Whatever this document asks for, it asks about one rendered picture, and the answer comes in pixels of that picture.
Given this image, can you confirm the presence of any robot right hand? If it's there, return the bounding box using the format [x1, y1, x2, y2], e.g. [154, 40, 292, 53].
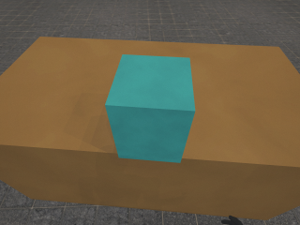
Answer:
[221, 216, 243, 225]

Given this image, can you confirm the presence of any pedestal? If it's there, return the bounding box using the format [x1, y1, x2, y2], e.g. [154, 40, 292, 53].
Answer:
[0, 37, 300, 220]

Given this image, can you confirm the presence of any carton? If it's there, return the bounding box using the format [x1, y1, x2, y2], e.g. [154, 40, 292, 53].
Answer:
[105, 54, 196, 163]

